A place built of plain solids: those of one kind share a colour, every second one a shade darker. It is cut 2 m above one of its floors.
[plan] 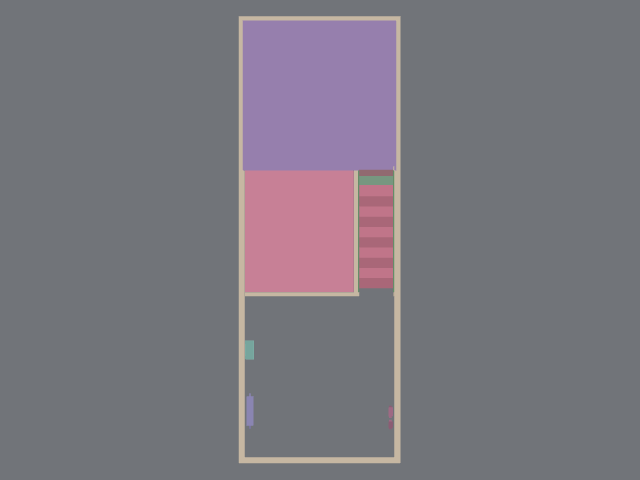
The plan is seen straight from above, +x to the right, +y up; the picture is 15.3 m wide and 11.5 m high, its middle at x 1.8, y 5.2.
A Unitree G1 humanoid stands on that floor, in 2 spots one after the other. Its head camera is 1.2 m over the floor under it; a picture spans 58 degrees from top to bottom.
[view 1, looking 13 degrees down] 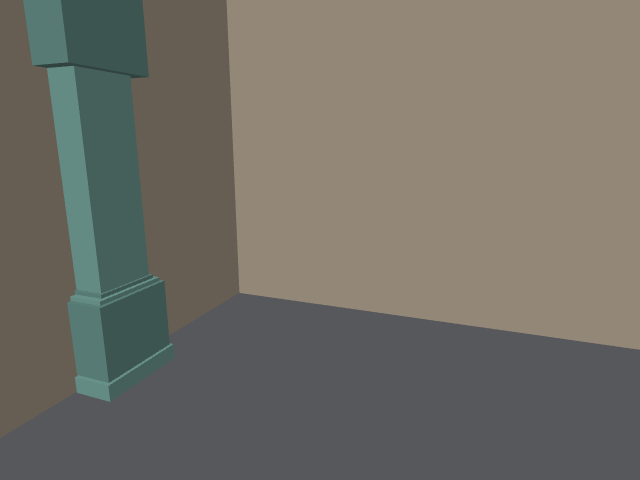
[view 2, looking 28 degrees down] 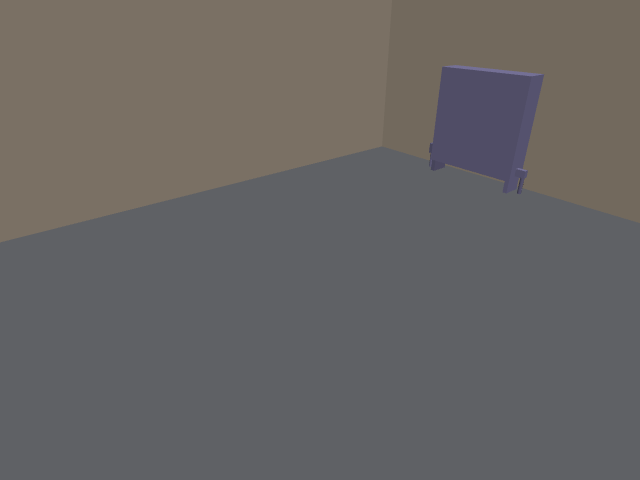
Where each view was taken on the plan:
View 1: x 1.79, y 1.00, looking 111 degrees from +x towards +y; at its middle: wall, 3.13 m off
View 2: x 3.15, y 2.90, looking -129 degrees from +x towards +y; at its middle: ground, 2.56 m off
